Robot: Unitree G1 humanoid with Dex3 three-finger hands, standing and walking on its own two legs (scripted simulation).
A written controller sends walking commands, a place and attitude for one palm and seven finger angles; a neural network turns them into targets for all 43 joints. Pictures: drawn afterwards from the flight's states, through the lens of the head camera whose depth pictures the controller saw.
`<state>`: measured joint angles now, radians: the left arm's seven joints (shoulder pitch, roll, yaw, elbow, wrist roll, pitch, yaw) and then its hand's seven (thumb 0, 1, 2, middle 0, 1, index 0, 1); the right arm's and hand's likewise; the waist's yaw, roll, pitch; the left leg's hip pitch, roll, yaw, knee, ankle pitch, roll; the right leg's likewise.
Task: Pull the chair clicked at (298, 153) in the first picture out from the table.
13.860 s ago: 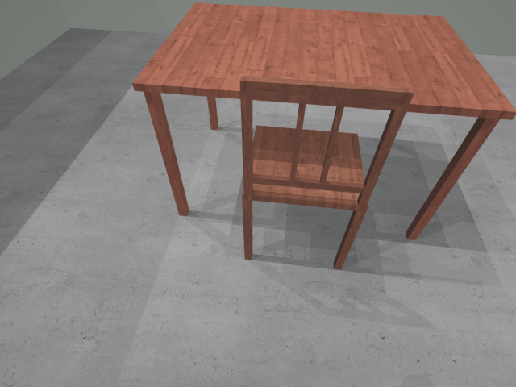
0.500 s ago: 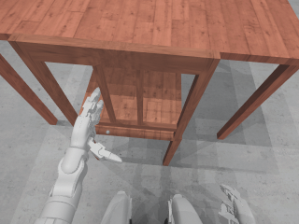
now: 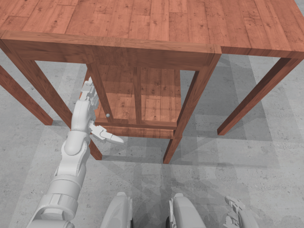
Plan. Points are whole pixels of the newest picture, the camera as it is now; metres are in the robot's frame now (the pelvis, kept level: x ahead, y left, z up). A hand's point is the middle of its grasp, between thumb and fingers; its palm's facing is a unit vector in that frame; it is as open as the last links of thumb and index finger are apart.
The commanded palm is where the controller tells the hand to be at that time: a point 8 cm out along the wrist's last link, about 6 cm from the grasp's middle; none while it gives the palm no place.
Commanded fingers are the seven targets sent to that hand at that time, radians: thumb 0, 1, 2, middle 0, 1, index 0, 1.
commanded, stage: push the fingers through the gap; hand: left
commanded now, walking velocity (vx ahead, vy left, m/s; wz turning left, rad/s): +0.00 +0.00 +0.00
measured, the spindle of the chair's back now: (103, 97) +0.46 +0.13 +0.02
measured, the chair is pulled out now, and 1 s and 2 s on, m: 0.00 0.00 0.02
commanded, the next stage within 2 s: hook a spindle and tug to test in 0.62 s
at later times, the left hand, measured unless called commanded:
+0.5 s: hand (108, 108) +0.42 +0.11 +0.02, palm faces -0.07 -1.00 -0.03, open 16.9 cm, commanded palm +0.40 +0.17 +0.03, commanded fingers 0.00 -0.50 0.30 -0.06 -0.08 -0.06 -0.08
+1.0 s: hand (110, 110) +0.41 +0.11 +0.02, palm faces -0.10 -0.99 -0.02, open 16.1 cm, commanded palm +0.39 +0.16 +0.03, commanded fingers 0.00 -0.50 0.30 -0.32 -0.90 -0.32 -0.90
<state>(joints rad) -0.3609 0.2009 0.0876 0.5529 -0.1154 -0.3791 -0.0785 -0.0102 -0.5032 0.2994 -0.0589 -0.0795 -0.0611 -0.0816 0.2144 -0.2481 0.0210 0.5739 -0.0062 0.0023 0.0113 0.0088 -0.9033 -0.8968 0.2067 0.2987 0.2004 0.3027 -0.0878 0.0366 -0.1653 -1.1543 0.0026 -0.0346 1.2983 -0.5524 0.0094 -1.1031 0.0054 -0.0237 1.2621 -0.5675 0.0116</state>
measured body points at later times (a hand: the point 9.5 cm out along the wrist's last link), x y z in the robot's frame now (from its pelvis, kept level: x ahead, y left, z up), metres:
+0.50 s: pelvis +0.00 +0.00 +0.00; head +0.13 +0.01 +0.43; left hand +0.42 +0.17 +0.02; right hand +0.09 -0.26 -0.12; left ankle +0.03 +0.11 -0.62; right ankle +0.02 -0.13 -0.62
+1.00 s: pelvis +0.00 +0.01 +0.00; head +0.12 +0.02 +0.43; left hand +0.41 +0.16 +0.02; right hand +0.11 -0.25 -0.12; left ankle +0.03 +0.11 -0.62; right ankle +0.02 -0.13 -0.62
